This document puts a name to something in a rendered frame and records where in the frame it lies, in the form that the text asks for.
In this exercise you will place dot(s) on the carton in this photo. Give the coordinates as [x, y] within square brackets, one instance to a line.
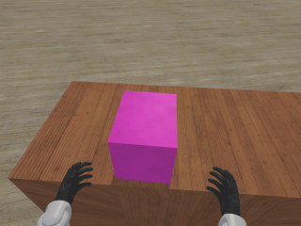
[143, 142]

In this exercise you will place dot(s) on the robot right forearm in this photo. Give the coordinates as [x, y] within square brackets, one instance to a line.
[231, 220]

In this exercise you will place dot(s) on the right robot hand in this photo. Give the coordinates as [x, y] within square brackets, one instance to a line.
[228, 196]

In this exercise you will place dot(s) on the pedestal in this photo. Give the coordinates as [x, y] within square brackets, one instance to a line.
[253, 134]

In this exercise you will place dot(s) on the robot left forearm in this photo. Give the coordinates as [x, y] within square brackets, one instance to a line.
[57, 213]

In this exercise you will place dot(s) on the left robot hand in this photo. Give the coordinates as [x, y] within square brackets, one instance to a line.
[70, 183]

